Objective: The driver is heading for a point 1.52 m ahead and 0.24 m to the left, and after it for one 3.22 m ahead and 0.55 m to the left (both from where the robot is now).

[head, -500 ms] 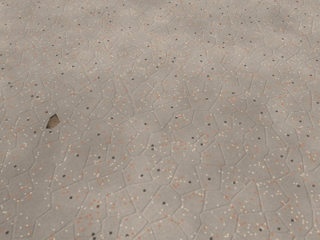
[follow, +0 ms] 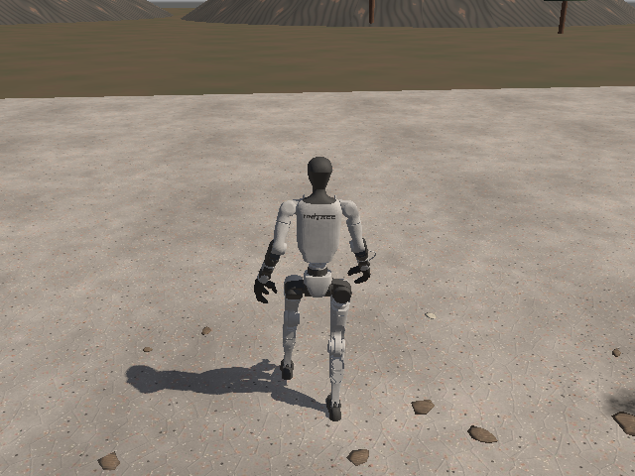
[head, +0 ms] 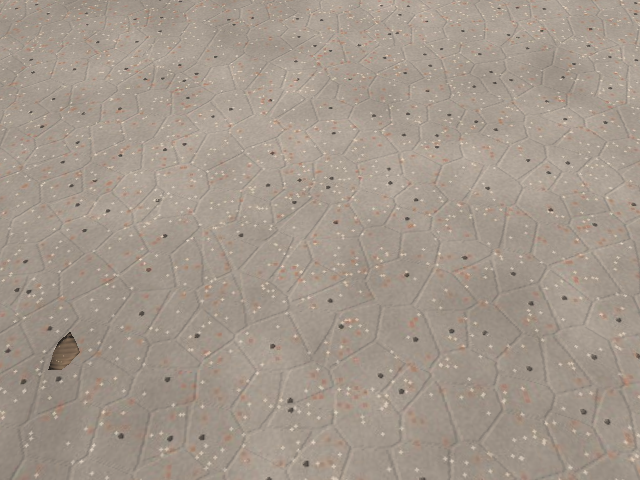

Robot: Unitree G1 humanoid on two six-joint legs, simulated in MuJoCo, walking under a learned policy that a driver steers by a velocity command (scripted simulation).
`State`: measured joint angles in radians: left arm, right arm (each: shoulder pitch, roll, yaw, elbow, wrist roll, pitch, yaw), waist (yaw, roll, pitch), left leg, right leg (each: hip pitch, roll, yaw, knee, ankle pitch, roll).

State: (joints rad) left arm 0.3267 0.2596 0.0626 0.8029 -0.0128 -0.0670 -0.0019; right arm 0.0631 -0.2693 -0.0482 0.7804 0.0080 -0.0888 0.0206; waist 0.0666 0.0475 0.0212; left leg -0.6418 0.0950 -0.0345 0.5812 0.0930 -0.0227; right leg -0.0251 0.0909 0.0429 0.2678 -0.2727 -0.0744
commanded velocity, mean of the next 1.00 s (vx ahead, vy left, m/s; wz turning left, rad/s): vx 0.50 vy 0.00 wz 0.05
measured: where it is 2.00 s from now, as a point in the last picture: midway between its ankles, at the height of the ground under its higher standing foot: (300, 221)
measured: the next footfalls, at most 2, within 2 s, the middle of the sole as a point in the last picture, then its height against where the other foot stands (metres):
left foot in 0.12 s outside the picture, level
right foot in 0.64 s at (416, 446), level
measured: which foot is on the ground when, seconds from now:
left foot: up 0.00-0.10, down 0.12-0.66, up 0.68-1.00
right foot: down 0.00-0.14, up 0.16-0.62, down 0.64-1.00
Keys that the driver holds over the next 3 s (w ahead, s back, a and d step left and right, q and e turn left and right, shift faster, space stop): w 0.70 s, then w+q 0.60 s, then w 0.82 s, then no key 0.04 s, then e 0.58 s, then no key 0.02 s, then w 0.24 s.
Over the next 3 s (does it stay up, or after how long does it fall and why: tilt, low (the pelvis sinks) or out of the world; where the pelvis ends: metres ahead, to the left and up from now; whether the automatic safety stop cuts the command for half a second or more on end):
stays up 1.39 0.24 0.01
